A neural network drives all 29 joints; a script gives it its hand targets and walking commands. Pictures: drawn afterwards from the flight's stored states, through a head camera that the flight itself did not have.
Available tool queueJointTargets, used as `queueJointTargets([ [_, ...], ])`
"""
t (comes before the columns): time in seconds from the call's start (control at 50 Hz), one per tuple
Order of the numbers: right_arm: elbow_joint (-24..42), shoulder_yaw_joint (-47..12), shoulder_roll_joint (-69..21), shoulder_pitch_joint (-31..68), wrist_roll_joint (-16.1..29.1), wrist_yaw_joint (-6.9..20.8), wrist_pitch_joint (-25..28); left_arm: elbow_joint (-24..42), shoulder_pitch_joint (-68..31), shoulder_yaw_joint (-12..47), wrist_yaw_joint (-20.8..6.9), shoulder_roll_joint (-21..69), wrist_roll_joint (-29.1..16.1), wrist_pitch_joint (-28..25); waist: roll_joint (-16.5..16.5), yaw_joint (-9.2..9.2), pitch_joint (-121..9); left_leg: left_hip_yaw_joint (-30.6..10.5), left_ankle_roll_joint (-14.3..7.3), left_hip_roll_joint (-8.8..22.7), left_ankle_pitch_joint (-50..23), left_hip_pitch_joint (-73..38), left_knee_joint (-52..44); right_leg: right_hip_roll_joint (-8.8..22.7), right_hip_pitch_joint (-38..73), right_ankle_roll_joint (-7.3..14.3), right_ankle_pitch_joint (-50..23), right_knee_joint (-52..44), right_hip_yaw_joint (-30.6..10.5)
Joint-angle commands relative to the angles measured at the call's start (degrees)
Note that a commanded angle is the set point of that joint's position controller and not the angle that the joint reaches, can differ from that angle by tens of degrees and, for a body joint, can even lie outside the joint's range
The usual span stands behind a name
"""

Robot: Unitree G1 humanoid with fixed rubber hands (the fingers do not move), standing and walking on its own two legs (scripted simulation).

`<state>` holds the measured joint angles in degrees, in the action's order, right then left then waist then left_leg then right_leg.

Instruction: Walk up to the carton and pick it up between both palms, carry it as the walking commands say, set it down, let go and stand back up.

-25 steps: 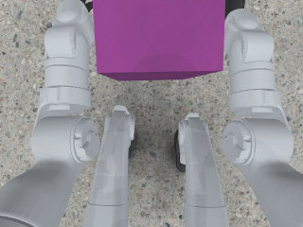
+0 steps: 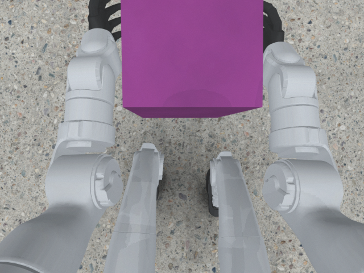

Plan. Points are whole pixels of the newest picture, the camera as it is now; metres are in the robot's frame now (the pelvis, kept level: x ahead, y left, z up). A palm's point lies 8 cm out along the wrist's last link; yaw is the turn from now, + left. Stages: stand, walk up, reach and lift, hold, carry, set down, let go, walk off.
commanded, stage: reach and lift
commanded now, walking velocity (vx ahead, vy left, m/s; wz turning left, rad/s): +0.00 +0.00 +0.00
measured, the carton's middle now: (185, 47) +0.53 +0.03 -0.08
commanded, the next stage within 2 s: none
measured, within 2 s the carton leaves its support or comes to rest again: neither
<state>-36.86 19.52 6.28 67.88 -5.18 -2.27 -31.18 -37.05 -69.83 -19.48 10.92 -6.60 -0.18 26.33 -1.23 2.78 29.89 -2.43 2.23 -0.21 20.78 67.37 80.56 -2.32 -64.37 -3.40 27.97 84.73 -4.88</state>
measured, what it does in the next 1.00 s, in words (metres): rises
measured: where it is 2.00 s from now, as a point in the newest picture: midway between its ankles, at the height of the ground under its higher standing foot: (183, 193)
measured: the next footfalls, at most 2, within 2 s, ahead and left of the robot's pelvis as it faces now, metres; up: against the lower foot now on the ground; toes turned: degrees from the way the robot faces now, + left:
none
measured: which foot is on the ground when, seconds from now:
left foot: down 0.00-1.00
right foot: down 0.00-1.00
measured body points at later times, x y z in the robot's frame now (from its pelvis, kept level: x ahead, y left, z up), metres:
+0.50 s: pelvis +0.01 +0.00 +0.06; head +0.22 +0.02 +0.45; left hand +0.50 +0.18 +0.06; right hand +0.50 -0.12 +0.04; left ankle +0.17 +0.14 -0.57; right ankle +0.13 -0.14 -0.57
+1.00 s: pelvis +0.05 +0.00 +0.12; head +0.13 +0.01 +0.56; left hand +0.46 +0.18 +0.16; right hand +0.48 -0.12 +0.15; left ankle +0.17 +0.14 -0.57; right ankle +0.13 -0.14 -0.57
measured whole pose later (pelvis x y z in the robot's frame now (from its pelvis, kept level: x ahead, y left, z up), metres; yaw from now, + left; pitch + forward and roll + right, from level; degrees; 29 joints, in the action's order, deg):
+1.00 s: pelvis +0.05 +0.00 +0.12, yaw +0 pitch +3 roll +0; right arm -43.9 23.3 -1.3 48.7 -13.4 2.1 -31.0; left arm -35.6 -45.7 -24.7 9.0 3.3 8.5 29.3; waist -1.2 2.8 7.0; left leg -2.4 2.2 -0.3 13.6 38.6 48.7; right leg -0.7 -36.0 -2.4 20.0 52.6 -4.9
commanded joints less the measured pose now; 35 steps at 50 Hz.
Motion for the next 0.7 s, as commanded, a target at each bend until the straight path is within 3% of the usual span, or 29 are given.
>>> queueJointTargets([
  [0.0,11.14,-31.17,-67.49,43.83,10.48,16.26,5.52,6.96,-34.91,34.70,-23.47,73.11,-5.65,3.01,2.72,-0.19,-131.64,3.40,-0.17,-8.86,-6.67,-44.22,-15.01,-6.43,21.51,2.73,-6.70,-22.41,5.75],
  [0.04,13.07,-31.28,-66.54,45.04,10.40,16.16,5.68,5.65,-33.23,33.64,-23.57,73.79,-5.54,3.21,2.48,-0.07,-130.32,2.99,-0.37,-8.93,-7.18,-45.47,-15.85,-6.21,21.99,2.77,-6.71,-23.25,5.43],
  [0.06,10.54,-30.36,-67.40,43.68,10.06,16.16,5.50,5.31,-33.11,33.30,-23.56,73.19,-4.91,3.05,2.57,0.02,-128.03,3.03,-0.50,-8.72,-6.40,-44.76,-16.52,-6.03,21.61,2.94,-5.86,-24.16,5.11],
  [0.08,14.67,-32.08,-68.14,43.82,11.01,16.24,5.79,9.17,-33.35,35.06,-23.55,73.94,-5.96,2.83,2.10,-0.16,-134.56,2.74,-0.39,-8.99,-9.08,-49.47,-16.96,-6.43,26.01,2.79,-8.98,-24.60,5.19],
  [0.12,10.34,-30.45,-67.76,42.51,9.70,16.29,5.52,4.08,-31.04,32.80,-23.83,72.93,-4.30,2.98,1.58,0.61,-125.71,3.02,-0.86,-8.93,-6.06,-45.09,-18.18,-5.92,22.79,2.70,-5.36,-25.82,5.01],
  [0.16,11.74,-31.11,-68.35,42.00,9.99,16.60,5.88,6.81,-32.34,34.01,-23.96,73.00,-5.15,2.51,1.56,0.39,-127.69,3.10,-0.63,-8.75,-7.80,-47.54,-18.72,-5.97,25.20,2.80,-7.17,-26.86,4.41],
  [0.22,11.58,-31.39,-68.60,41.15,10.20,16.84,5.75,5.34,-30.40,33.62,-24.24,73.71,-4.34,2.76,2.35,0.95,-125.23,2.97,-0.74,-8.56,-7.66,-48.91,-20.87,-5.66,26.77,2.73,-7.38,-28.60,4.33],
  [0.24,13.39,-31.48,-67.77,42.31,9.98,16.96,5.98,5.45,-30.00,33.61,-24.31,74.49,-4.62,2.76,1.17,0.34,-126.49,2.51,-0.71,-8.53,-8.57,-51.28,-21.81,-5.75,27.17,2.71,-7.96,-29.51,4.56],
  [0.26,9.56,-30.37,-68.37,40.25,9.11,17.00,5.80,3.57,-28.78,32.36,-24.42,73.45,-3.38,2.65,1.69,0.80,-121.44,2.91,-0.80,-8.30,-7.29,-48.48,-21.87,-5.29,25.63,3.00,-6.89,-29.95,4.13],
  [0.3,14.54,-32.49,-69.15,40.69,10.32,17.01,6.06,7.71,-29.01,34.42,-24.56,74.23,-4.53,2.48,1.13,1.08,-128.45,3.04,-0.57,-8.76,-10.73,-52.59,-22.67,-5.74,31.76,2.68,-10.33,-30.93,4.18],
  [0.34,9.51,-30.21,-68.96,38.29,8.87,17.41,5.71,5.83,-29.13,33.55,-24.53,73.69,-3.64,2.45,1.70,0.40,-121.84,2.64,-0.50,-8.12,-6.99,-51.57,-24.49,-5.42,28.49,3.15,-7.01,-32.15,4.14],
  [0.38,12.16,-31.23,-69.29,39.86,9.75,17.63,6.04,7.21,-30.30,34.33,-24.72,74.63,-4.01,2.47,2.76,0.49,-124.53,2.39,-0.44,-8.16,-7.77,-54.41,-25.34,-5.54,31.13,3.16,-8.09,-32.90,4.00],
  [0.4,10.49,-30.61,-69.48,39.21,9.17,17.69,5.90,4.81,-27.82,33.22,-24.82,73.56,-3.03,2.60,1.71,1.46,-120.91,2.73,-0.62,-7.99,-6.62,-52.82,-26.07,-5.27,29.98,3.01,-6.52,-33.59,4.03],
  [0.42,10.58,-30.31,-68.96,38.30,8.69,17.70,5.81,3.71,-26.51,33.45,-25.12,74.61,-3.34,2.84,1.68,0.48,-120.00,3.07,-0.39,-8.13,-7.35,-54.39,-27.09,-5.16,31.30,3.05,-7.58,-34.86,3.84],
  [0.48,11.37,-30.75,-69.63,37.45,8.77,18.06,5.93,5.70,-26.83,33.42,-25.41,73.87,-2.98,2.48,1.55,1.06,-120.21,2.49,-0.45,-7.79,-8.18,-54.83,-28.31,-5.15,33.03,3.11,-8.85,-35.63,3.74],
  [0.52,15.32,-32.76,-69.12,38.67,9.72,17.97,6.23,7.68,-25.71,34.63,-25.18,74.92,-3.54,2.49,1.89,1.47,-123.99,2.24,-0.51,-8.07,-11.80,-58.68,-28.74,-5.28,36.60,3.10,-11.90,-36.47,3.39],
  [0.54,11.75,-30.69,-68.89,36.02,8.26,17.89,5.78,5.80,-24.40,33.34,-25.26,74.20,-2.61,2.60,1.63,1.33,-118.94,2.76,-0.52,-7.91,-10.41,-57.12,-29.93,-5.05,34.99,3.19,-10.28,-37.75,3.49],
  [0.64,13.04,-31.74,-70.15,34.41,8.54,18.34,5.61,8.16,-23.71,34.70,-25.44,75.43,-3.30,2.54,1.29,0.52,-119.31,2.09,-0.36,-7.69,-12.07,-62.18,-32.66,-5.11,39.14,3.21,-12.23,-40.70,3.16],
  [0.66,10.45,-30.58,-69.99,33.49,7.49,18.33,5.31,6.65,-23.24,32.92,-25.61,73.36,-2.27,2.43,0.83,1.46,-114.23,2.66,-0.55,-7.65,-9.94,-58.75,-33.35,-4.90,38.14,3.20,-10.12,-41.43,2.85],
  [0.68,10.05,-30.01,-69.04,33.57,7.17,18.33,5.59,5.14,-23.20,32.85,-25.70,74.10,-2.09,2.64,2.37,1.44,-111.46,2.77,-0.31,-7.60,-9.11,-58.55,-34.06,-4.64,37.11,3.55,-9.11,-41.82,2.91],
])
